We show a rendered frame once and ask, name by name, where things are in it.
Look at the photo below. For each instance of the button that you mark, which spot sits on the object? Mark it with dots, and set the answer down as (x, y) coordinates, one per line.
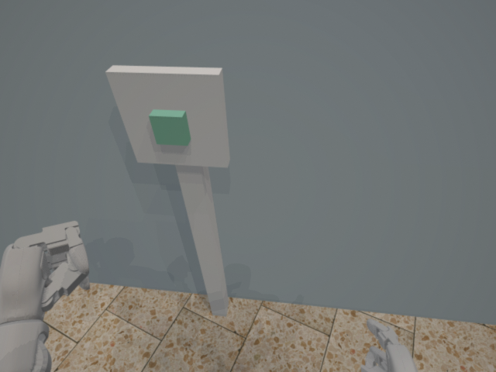
(170, 127)

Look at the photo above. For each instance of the robot right hand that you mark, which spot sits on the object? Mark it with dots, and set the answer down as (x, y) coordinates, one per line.
(397, 357)

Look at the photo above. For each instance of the panel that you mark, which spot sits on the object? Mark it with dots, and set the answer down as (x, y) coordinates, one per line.
(199, 91)

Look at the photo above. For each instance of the robot left hand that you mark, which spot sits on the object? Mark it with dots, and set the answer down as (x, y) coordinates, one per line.
(25, 269)

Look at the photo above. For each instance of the robot left forearm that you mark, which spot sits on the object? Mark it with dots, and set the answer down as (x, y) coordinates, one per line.
(22, 346)

